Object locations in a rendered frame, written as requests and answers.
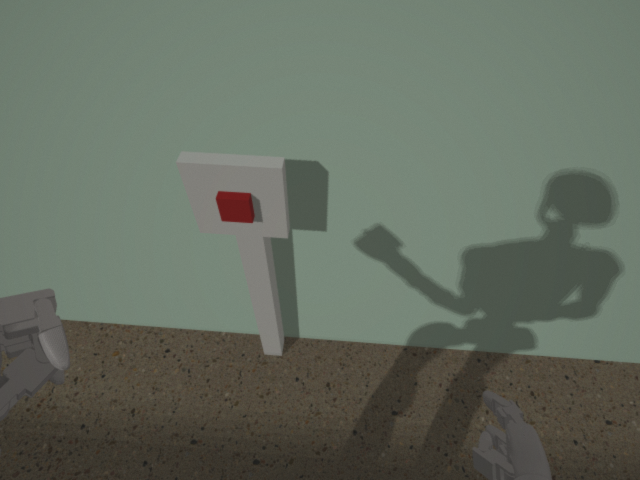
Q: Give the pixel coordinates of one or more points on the left robot hand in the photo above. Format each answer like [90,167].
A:
[30,329]

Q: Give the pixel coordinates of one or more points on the panel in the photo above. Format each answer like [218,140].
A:
[203,175]

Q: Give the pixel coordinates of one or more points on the right robot hand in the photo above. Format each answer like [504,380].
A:
[518,452]

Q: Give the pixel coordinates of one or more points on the button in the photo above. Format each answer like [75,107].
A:
[235,207]

